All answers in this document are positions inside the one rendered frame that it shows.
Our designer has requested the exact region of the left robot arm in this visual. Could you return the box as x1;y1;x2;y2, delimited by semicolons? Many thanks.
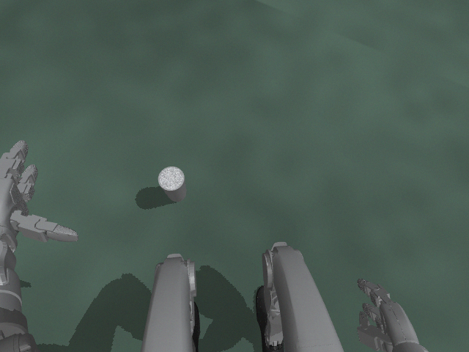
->
0;226;41;352

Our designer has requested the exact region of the right robot hand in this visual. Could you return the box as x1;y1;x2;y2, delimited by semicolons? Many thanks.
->
357;279;419;352

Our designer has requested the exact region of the right robot foot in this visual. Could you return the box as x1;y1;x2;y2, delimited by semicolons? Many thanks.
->
256;285;284;352

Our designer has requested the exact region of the left robot hand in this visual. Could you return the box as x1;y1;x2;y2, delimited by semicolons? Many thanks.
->
0;140;78;243

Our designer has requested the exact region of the cup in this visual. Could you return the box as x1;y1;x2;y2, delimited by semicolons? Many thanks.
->
158;166;186;202

